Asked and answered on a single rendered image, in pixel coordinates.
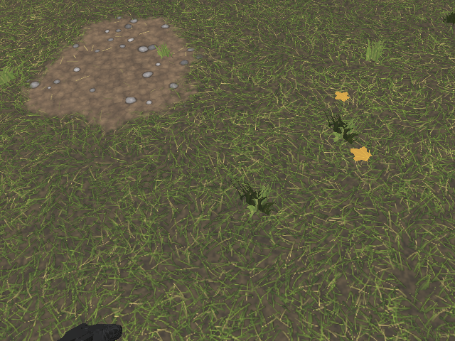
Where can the left robot hand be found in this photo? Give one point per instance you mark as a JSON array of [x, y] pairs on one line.
[[98, 332]]

